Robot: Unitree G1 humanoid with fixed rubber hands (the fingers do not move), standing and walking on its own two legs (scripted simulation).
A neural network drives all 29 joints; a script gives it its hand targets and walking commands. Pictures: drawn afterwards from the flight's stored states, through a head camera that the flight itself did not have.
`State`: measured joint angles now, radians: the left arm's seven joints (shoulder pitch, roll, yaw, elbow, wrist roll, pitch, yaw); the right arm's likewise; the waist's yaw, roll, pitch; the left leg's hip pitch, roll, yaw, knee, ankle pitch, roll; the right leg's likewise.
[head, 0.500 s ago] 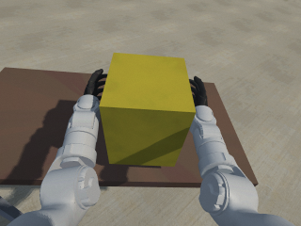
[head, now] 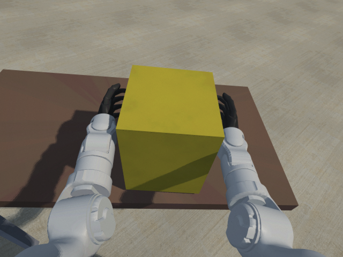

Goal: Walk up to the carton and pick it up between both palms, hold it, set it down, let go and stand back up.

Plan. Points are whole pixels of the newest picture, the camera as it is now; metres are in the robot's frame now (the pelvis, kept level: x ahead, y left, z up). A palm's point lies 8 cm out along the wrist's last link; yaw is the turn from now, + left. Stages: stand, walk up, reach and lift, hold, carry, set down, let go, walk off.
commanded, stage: set down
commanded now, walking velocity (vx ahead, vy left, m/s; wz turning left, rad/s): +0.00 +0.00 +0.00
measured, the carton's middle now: (167, 133) +0.42 +0.01 +0.06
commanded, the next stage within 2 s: none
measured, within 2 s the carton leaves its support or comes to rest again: rests again in 0.50 s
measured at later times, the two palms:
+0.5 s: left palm (105, 121) +0.41 +0.16 +0.10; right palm (227, 130) +0.39 -0.13 +0.10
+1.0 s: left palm (108, 119) +0.42 +0.16 +0.09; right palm (227, 130) +0.40 -0.14 +0.10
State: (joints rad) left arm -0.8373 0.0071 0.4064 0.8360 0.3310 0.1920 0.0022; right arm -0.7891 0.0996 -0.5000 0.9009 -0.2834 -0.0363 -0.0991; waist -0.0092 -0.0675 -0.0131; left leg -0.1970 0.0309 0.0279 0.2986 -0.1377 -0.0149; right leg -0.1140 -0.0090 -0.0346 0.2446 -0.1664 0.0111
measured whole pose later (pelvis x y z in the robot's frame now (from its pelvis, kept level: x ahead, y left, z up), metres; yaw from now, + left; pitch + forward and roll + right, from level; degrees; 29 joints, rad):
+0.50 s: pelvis -0.01 +0.00 +0.00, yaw +0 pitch +3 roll +0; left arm -0.86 -0.01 0.49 0.90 0.38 0.13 -0.02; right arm -0.80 0.15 -0.67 0.88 -0.44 -0.07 -0.04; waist 0.01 -0.08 -0.01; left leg -0.21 0.03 0.04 0.27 -0.11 -0.01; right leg -0.15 -0.01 -0.04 0.26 -0.16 0.01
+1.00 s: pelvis +0.00 +0.00 +0.00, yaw -1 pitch +2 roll +0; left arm -0.85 -0.05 0.55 0.85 0.42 0.10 -0.06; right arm -0.75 0.16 -0.62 0.80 -0.42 -0.09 -0.05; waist 0.03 -0.07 0.03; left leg -0.18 0.04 0.07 0.28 -0.13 -0.01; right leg -0.13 -0.01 -0.04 0.27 -0.18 0.01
